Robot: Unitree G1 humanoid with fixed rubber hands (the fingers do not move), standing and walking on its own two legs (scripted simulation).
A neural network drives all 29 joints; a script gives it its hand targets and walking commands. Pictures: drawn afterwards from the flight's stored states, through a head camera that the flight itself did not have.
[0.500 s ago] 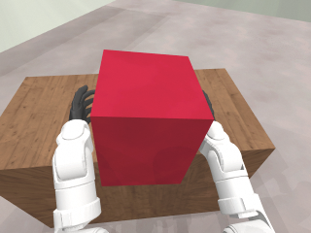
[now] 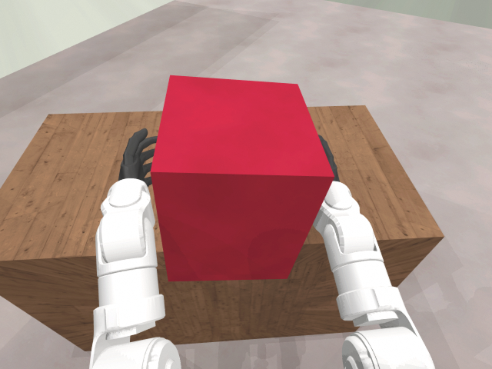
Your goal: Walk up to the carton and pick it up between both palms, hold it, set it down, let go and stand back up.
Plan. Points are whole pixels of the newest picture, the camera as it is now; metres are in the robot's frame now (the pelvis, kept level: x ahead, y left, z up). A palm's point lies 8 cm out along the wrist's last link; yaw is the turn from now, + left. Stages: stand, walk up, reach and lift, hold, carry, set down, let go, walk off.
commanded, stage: set down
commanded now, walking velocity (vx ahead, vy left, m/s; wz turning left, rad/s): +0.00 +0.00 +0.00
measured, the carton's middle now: (232, 183) +0.38 -0.02 +0.12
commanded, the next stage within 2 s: none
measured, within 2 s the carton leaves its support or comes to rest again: rests again in 1.34 s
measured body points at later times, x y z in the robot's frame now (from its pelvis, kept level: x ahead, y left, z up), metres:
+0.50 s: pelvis +0.01 +0.00 +0.00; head +0.02 -0.01 +0.45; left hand +0.41 +0.14 +0.11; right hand +0.41 -0.16 +0.10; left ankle -0.03 +0.10 -0.76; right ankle -0.02 -0.11 -0.76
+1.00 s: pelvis +0.01 +0.00 +0.00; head +0.05 -0.01 +0.45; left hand +0.44 +0.14 +0.08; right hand +0.44 -0.15 +0.09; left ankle -0.03 +0.10 -0.76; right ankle -0.02 -0.11 -0.76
